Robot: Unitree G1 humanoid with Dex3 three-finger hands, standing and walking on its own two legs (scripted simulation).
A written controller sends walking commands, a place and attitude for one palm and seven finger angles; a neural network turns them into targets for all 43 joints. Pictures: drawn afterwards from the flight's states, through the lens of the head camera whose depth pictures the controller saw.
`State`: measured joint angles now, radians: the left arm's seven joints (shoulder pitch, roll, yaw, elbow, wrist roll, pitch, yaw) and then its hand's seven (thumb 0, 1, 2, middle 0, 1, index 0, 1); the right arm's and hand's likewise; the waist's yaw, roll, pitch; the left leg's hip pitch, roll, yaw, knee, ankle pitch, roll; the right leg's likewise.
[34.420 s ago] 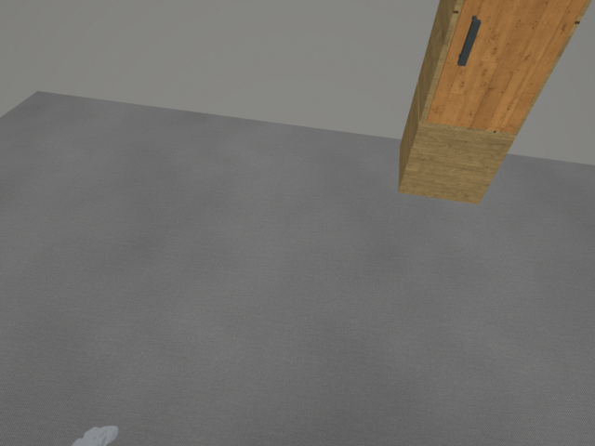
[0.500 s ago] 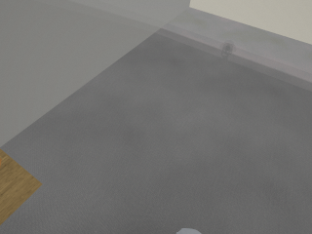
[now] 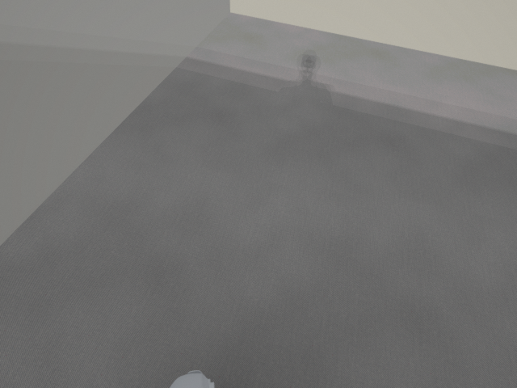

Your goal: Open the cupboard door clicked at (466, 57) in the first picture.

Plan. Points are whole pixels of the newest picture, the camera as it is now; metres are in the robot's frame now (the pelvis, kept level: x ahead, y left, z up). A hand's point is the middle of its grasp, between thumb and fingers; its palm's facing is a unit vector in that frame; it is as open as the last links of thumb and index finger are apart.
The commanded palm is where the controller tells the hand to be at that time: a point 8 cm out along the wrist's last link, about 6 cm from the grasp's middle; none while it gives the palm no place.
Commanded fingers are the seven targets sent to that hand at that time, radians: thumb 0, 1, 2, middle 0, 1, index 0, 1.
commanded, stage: walk to a spot facing it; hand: left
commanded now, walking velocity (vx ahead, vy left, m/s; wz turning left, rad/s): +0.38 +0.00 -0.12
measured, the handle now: out of the picture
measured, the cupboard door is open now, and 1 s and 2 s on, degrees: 51 51 51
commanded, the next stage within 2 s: turn to face it in 0.88 s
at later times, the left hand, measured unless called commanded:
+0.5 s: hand (191, 299) +0.30 +0.14 -0.17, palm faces +0.00 -0.98 -0.19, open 7.4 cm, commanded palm none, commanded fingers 0.00 0.90 0.90 -0.20 -0.30 -0.20 -0.30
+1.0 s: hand (219, 202) +0.55 +0.11 -0.17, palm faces +0.00 -0.98 -0.22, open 7.4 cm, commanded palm none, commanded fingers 0.00 0.90 0.90 -0.20 -0.30 -0.20 -0.30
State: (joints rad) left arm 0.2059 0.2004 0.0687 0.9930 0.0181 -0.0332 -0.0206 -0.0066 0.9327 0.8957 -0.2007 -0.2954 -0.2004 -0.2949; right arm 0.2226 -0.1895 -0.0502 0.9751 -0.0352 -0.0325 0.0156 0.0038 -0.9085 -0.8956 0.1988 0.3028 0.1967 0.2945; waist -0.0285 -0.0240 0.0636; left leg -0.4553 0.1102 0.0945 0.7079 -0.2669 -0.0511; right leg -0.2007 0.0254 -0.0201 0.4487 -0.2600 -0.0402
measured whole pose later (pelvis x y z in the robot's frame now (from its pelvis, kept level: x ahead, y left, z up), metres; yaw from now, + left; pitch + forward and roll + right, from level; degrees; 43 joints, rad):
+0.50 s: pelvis +0.22 -0.04 -0.01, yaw -2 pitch +0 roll +0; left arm 0.20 0.17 0.07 1.01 0.02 -0.06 -0.01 0.00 0.91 0.90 -0.20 -0.29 -0.20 -0.29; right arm 0.34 -0.19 -0.06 1.11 -0.03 0.00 0.01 0.01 -0.91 -0.90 0.20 0.30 0.20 0.29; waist -0.03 0.01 0.04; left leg -0.42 0.11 0.09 1.01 -0.45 -0.02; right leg -0.25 -0.04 -0.14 0.53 -0.28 -0.02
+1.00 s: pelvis +0.45 -0.08 -0.02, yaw -1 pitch +0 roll +1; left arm 0.16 0.18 0.06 0.99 0.02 -0.06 -0.02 0.00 0.91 0.90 -0.20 -0.29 -0.20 -0.29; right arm 0.33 -0.18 -0.05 1.11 -0.03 0.00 0.01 0.00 -0.91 -0.90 0.20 0.30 0.20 0.30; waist -0.01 0.02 0.05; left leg -0.31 0.10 0.07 0.89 -0.51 -0.02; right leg -0.36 -0.08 -0.12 0.65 -0.28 -0.02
